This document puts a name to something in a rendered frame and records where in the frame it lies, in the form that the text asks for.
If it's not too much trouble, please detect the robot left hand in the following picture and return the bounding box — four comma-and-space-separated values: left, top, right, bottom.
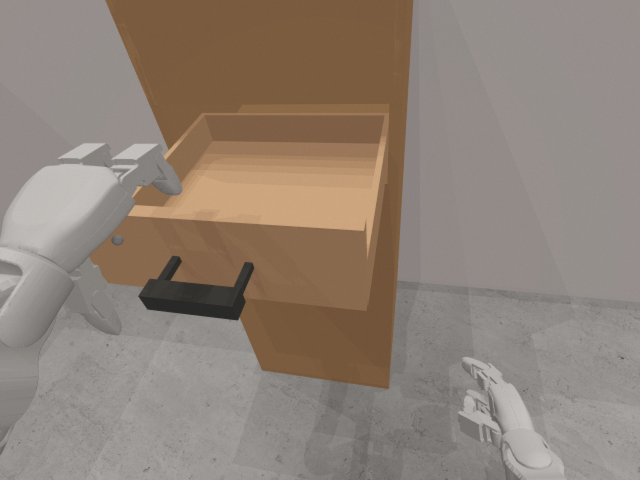
0, 143, 182, 335

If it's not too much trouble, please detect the left robot forearm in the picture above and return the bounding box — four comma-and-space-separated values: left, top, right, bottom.
0, 247, 75, 455

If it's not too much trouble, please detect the drawer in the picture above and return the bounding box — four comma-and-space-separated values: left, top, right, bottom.
89, 113, 389, 311

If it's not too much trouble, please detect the right robot forearm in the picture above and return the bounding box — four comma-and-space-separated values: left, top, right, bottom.
500, 429, 567, 480

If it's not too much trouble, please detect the cabinet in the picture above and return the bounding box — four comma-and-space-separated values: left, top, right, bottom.
105, 0, 413, 389

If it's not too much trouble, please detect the robot right hand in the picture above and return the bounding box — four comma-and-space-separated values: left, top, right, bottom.
458, 357, 535, 450

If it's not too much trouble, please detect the handle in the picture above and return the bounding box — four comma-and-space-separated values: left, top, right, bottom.
138, 256, 254, 320

